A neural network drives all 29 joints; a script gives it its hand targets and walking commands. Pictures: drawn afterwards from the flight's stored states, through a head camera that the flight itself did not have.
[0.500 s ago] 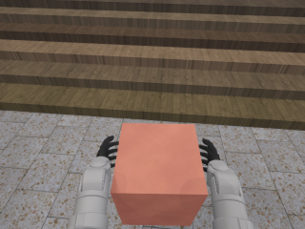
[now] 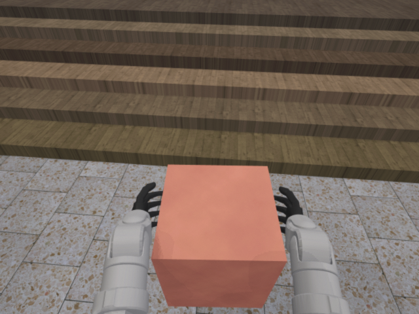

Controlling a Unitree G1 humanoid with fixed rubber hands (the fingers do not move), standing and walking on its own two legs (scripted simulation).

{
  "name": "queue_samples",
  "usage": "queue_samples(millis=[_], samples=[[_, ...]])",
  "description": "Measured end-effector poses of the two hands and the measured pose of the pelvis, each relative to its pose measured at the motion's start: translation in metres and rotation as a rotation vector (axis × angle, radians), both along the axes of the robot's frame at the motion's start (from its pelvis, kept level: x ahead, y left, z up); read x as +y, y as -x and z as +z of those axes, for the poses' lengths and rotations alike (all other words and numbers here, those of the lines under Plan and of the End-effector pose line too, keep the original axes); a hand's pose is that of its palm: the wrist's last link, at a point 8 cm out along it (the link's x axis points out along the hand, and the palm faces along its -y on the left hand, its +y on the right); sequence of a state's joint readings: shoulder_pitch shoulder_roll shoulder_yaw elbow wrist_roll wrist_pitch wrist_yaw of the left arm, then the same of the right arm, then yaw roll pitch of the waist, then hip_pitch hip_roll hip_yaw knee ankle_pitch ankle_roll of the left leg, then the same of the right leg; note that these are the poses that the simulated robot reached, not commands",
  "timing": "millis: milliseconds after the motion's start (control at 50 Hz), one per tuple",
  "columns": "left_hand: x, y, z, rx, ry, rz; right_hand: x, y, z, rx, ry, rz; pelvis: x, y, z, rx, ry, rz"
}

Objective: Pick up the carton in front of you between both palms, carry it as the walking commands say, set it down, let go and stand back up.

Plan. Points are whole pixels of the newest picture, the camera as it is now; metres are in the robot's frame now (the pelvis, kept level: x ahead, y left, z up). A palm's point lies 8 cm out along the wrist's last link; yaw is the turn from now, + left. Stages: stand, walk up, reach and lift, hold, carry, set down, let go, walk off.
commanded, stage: hold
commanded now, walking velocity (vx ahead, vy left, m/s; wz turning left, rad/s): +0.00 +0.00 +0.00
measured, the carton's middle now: (216, 238) +0.29 +0.00 -0.02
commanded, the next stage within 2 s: carry in 1.06 s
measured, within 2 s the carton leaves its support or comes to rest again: neither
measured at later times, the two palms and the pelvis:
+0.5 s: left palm (141, 215) +0.29 +0.15 +0.05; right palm (293, 220) +0.29 -0.15 +0.05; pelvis +0.01 +0.00 +0.00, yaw +0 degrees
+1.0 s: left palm (141, 216) +0.29 +0.15 +0.05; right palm (293, 221) +0.29 -0.15 +0.05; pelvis +0.00 +0.00 +0.00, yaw +0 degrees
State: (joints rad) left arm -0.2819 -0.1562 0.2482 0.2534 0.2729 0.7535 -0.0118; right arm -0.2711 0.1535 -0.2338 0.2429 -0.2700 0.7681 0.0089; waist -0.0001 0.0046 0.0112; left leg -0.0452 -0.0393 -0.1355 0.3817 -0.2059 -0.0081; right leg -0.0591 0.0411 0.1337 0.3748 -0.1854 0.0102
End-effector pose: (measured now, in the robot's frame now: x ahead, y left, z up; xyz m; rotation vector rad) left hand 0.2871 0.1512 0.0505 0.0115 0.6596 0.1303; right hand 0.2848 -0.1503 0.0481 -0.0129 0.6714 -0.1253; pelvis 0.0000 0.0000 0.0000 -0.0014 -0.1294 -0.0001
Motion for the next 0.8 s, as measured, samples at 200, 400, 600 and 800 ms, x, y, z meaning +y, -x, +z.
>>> queue_samples(millis=[200,400,600,800], samples=[[0.0,-0.0017,0.0017,-0.009,0.005,0.006,-0.0001,-0.0024,0.0015,-0.01,-0.007,-0.003,-0.0006,0.0024,-0.0006,0.0,0.0,0.001],[-0.0001,-0.0043,0.0015,-0.007,-0.003,-0.001,-0.0002,-0.0047,0.0014,-0.007,0.002,0.003,-0.0007,-0.0025,0.0002,0.003,0.001,0.001],[0.0002,-0.0047,0.0007,-0.003,-0.01,-0.007,0.0001,-0.005,0.0008,-0.003,0.009,0.007,-0.0003,-0.0067,0.001,0.005,0.001,0.001],[0.0002,-0.0037,0.0006,-0.001,-0.013,-0.007,0.0005,-0.0036,0.0004,-0.001,0.011,0.007,0.0002,-0.0064,0.001,0.004,0.0,0.001]])
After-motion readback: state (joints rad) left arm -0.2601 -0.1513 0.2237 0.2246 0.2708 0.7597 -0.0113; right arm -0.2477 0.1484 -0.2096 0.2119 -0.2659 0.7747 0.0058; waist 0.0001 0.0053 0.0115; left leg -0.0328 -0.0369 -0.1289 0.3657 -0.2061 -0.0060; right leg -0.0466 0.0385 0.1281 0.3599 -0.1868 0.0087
